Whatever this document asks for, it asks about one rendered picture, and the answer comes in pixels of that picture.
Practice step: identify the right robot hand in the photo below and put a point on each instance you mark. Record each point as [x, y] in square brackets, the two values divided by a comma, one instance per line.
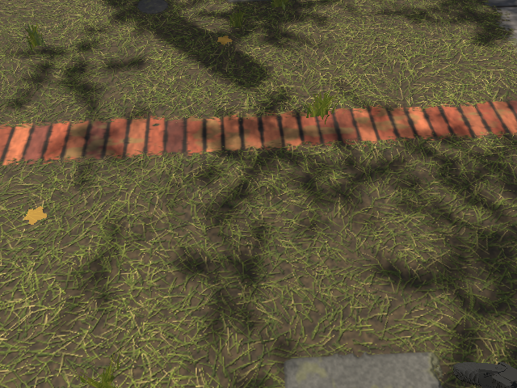
[486, 375]

